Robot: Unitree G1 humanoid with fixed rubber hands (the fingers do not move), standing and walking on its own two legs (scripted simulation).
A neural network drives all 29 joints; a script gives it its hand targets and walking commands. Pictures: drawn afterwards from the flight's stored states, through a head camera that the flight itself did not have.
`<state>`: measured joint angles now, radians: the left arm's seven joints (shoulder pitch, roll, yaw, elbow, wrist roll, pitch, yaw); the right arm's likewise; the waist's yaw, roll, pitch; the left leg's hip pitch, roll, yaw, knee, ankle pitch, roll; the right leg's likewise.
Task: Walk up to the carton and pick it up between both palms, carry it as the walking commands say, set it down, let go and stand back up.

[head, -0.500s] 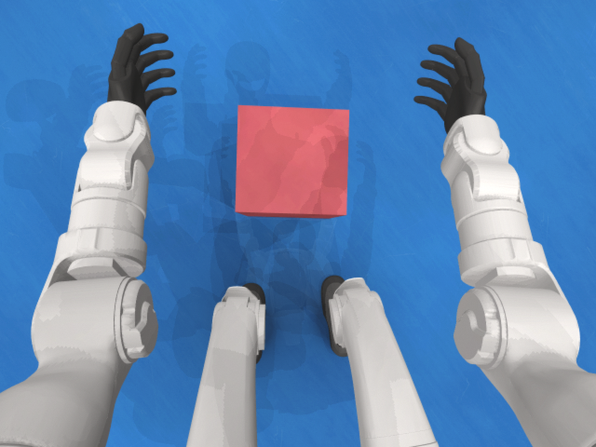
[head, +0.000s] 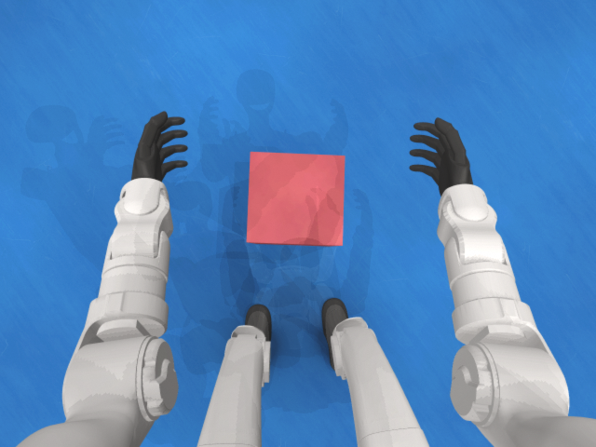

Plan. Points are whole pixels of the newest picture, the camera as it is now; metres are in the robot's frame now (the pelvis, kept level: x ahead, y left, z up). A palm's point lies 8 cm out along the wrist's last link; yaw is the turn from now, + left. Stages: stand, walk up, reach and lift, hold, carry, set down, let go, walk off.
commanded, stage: let go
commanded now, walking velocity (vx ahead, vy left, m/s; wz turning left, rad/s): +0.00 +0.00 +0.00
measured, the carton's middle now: (294, 205) +0.44 -0.01 -0.56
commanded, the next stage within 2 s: stand in 1.08 s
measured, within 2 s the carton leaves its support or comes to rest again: neither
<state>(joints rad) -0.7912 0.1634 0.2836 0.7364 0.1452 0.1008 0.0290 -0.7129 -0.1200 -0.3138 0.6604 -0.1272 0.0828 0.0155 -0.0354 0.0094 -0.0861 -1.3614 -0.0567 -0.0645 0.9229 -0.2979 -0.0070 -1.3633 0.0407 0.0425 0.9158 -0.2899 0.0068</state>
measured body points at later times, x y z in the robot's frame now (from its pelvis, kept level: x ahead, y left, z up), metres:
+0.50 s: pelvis +0.05 +0.00 +0.08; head +0.15 +0.00 +0.52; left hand +0.28 +0.22 -0.01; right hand +0.25 -0.23 -0.01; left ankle +0.04 +0.11 -0.65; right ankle +0.04 -0.12 -0.65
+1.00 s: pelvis +0.06 +0.00 +0.09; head +0.07 +0.00 +0.53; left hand +0.23 +0.23 +0.01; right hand +0.23 -0.23 +0.01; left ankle +0.04 +0.11 -0.65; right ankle +0.04 -0.12 -0.65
